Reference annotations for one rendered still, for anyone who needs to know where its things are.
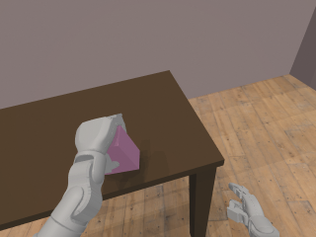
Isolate left robot hand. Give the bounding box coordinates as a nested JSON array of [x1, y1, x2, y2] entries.
[[75, 113, 127, 174]]

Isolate table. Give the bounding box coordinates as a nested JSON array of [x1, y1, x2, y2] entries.
[[0, 70, 225, 237]]

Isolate robot left forearm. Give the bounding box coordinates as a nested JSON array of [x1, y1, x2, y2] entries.
[[33, 150, 107, 237]]

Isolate sponge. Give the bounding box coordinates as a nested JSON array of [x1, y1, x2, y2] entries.
[[77, 125, 140, 175]]

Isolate right robot hand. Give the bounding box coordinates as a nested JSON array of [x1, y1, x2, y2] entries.
[[226, 183, 265, 229]]

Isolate robot right forearm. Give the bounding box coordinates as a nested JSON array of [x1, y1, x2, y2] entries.
[[248, 215, 279, 237]]

